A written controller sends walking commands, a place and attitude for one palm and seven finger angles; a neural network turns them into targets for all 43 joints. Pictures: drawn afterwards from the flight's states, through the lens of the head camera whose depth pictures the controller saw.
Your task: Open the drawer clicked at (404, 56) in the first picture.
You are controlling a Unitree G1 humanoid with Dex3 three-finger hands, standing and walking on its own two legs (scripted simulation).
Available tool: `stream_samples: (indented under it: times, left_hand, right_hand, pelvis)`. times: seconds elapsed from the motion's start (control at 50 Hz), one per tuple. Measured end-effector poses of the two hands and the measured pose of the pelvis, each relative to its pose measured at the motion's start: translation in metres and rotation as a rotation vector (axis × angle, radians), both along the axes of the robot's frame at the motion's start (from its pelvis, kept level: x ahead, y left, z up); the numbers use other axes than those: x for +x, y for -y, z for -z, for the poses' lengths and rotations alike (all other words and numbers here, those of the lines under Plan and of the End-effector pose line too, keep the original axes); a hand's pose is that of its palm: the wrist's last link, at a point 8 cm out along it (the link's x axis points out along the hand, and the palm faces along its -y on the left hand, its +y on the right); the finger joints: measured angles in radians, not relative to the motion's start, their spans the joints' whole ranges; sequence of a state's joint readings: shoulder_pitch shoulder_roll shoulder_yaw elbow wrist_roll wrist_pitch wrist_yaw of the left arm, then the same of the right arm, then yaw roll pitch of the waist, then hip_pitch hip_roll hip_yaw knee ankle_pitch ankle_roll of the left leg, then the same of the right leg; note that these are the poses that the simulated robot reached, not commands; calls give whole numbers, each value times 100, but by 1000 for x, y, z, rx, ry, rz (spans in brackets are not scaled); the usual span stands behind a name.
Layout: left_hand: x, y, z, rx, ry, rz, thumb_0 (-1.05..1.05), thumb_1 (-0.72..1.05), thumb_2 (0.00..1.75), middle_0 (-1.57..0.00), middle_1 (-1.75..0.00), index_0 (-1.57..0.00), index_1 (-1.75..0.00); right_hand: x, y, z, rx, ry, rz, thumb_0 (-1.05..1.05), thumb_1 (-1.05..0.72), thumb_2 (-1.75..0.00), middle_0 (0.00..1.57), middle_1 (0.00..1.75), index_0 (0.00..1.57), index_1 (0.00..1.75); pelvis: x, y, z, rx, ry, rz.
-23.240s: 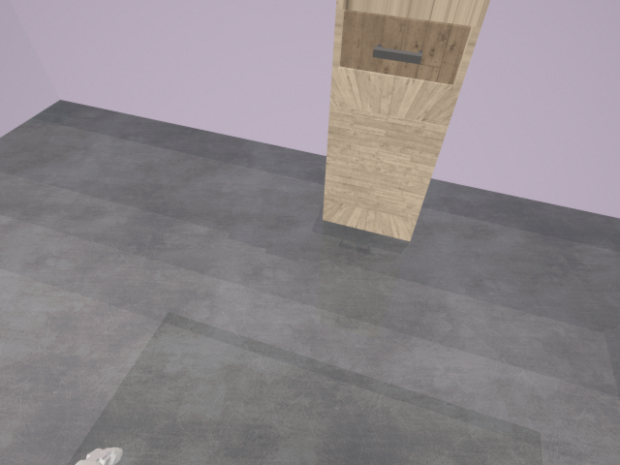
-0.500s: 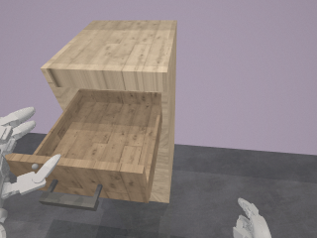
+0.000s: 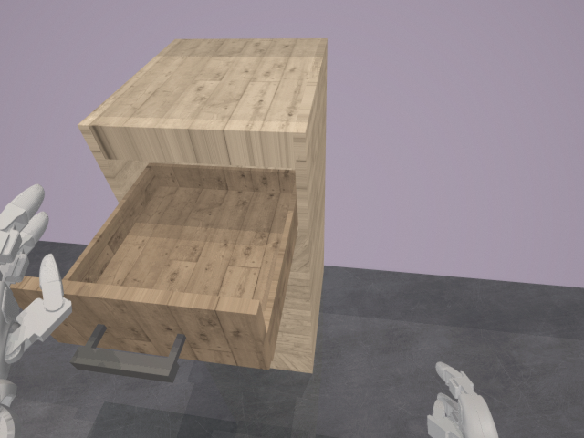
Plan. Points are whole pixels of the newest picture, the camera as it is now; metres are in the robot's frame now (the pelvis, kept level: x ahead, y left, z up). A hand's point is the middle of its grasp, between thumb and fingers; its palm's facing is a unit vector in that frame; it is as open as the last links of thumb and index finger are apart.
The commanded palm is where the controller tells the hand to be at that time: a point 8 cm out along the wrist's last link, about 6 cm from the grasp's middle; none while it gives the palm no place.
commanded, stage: step back with the hand held close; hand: left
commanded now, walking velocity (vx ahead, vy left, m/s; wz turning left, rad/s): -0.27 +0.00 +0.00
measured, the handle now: (132, 349) +0.22 +0.25 +0.03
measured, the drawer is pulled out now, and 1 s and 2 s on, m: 0.29 0.29 0.29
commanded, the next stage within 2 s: stop stepping back and stand still in 1.08 s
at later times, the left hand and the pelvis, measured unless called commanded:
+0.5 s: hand (16, 337) +0.15 +0.26 +0.20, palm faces +0.33 -0.77 -0.55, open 7.4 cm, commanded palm +0.08 +0.31 +0.21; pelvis -0.06 +0.03 -0.01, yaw -2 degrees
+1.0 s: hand out of the picture +0.07 +0.24 +0.20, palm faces +0.33 -0.82 -0.48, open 7.4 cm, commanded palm +0.00 +0.30 +0.21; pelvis -0.15 +0.03 -0.02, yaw -4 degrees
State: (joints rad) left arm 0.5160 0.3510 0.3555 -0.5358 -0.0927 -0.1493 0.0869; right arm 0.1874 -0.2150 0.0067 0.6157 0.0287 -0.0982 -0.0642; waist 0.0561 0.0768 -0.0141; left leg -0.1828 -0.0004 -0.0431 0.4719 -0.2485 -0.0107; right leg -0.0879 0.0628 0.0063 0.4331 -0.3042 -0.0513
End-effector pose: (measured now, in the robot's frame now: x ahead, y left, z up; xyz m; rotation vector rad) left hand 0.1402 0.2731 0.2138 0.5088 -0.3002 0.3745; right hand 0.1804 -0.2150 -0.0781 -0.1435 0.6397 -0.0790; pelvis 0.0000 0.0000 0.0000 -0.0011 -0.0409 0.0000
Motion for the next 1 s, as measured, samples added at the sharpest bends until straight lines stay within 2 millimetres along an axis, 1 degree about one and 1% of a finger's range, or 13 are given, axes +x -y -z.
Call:
stream_samples:
  times: [0.08, 0.2, 0.26, 0.3, 0.42, 0.5, 0.56, 0.66, 0.72, 0.82, 0.86, 0.9, 1.0]
  left_hand:
    - [4, -8, -6, 69, 21, 4, 1, 88, 89, -21, -31, -22, -31]
    - [13, -13, 9, 75, -48, 65, 1, 88, 89, -21, -31, -21, -30]
    - [12, -14, 14, 83, -77, 108, 1, 88, 89, -21, -31, -22, -30]
    - [9, -16, 13, 101, -77, 132, 1, 88, 89, -21, -31, -22, -30]
    - [-11, -26, 1, 170, -19, 150, 1, 88, 89, -21, -31, -22, -30]
    - [-30, -30, -2, 182, 22, 120, 1, 88, 89, -21, -31, -22, -30]
    - [-43, -31, -1, 166, 43, 94, 1, 88, 89, -21, -31, -22, -30]
    - [-62, -34, 4, 104, 84, 86, 1, 88, 89, -21, -31, -22, -30]
    - [-71, -40, 5, 102, 108, 92, 1, 88, 89, -21, -31, -22, -30]
    - [-82, -50, -3, 137, 130, 70, 1, 88, 89, -21, -31, -22, -30]
    - [-86, -48, -6, 129, 142, 73, 1, 88, 89, -21, -31, -22, -30]
    - [-90, -42, -7, 116, 145, 90, 1, 88, 89, -21, -30, -22, -30]
    - [-103, -14, -4, 131, 121, 178, 1, 89, 89, -21, -30, -21, -30]
  right_hand:
    - [-8, 4, 2, -14, -36, 6, 1, -91, -90, 20, 30, 20, 30]
    - [-28, 13, -1, -48, -85, 72, 1, -91, -90, 20, 30, 20, 30]
    - [-41, 14, -5, -70, -100, 105, 1, -91, -90, 20, 30, 20, 30]
    - [-49, 12, -7, -85, -106, 117, 1, -91, -90, 20, 30, 20, 30]
    - [-68, -1, -7, -94, -96, 107, 1, -91, -90, 20, 30, 20, 30]
    - [-79, -13, -2, -73, -73, 75, 1, -91, -90, 20, 30, 20, 30]
    - [-87, -20, 4, -52, -65, 55, 1, -91, -90, 20, 30, 20, 30]
    - [-106, -25, 9, -65, -97, 38, 1, -91, -90, 20, 30, 21, 30]
    - [-118, -26, 10, -93, -111, 45, 1, -91, -90, 20, 30, 21, 30]
    - [-135, -32, 4, -87, -76, 55, 1, -91, -90, 20, 30, 21, 30]
    - [-142, -34, 2, -74, -67, 47, 1, -91, -90, 20, 30, 21, 30]
    - [-149, -35, 2, -63, -60, 39, 1, -91, -90, 20, 30, 21, 30]
    - [-169, -26, 10, -39, -53, 22, 1, -91, -90, 20, 30, 21, 30]
  pelvis:
    - [-4, -2, 1, -15, -22, -3]
    - [-14, -13, 1, -14, -49, 18]
    - [-20, -19, 1, -12, -59, 27]
    - [-26, -23, 2, -11, -64, 30]
    - [-44, -31, 6, -4, -71, 31]
    - [-59, -32, 11, -6, -64, 29]
    - [-69, -32, 14, -17, -60, 23]
    - [-81, -38, 15, -27, -54, -1]
    - [-89, -44, 17, -28, -44, -3]
    - [-105, -46, 14, -35, -48, 23]
    - [-112, -44, 12, -38, -56, 37]
    - [-121, -42, 11, -39, -65, 54]
    - [-150, -30, 16, -35, -82, 70]
